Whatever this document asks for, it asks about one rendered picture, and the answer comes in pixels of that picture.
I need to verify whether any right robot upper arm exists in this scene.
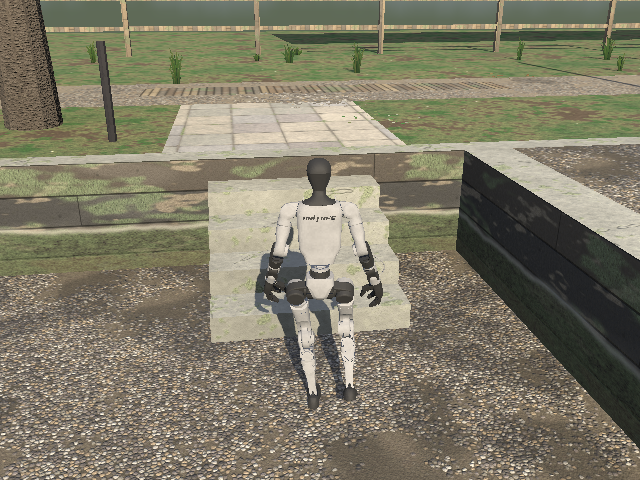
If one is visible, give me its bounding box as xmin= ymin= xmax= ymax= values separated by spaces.
xmin=340 ymin=201 xmax=368 ymax=257

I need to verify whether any robot left forearm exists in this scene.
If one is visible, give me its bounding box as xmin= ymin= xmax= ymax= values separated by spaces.
xmin=265 ymin=242 xmax=284 ymax=284

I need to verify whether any robot right hand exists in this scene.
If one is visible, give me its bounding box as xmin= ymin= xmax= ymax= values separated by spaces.
xmin=360 ymin=281 xmax=383 ymax=307

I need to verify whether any left robot upper arm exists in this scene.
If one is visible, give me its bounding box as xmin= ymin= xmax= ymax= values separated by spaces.
xmin=273 ymin=201 xmax=299 ymax=257

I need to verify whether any robot left hand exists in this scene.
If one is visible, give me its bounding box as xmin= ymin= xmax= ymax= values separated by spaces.
xmin=263 ymin=280 xmax=286 ymax=303

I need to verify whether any robot right forearm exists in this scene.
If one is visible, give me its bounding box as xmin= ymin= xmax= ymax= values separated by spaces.
xmin=359 ymin=241 xmax=381 ymax=286

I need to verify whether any robot right thigh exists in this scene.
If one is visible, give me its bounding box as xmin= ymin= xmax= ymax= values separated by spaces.
xmin=334 ymin=277 xmax=354 ymax=337

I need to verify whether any robot right foot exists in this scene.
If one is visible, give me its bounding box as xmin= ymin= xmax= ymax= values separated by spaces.
xmin=343 ymin=384 xmax=358 ymax=401

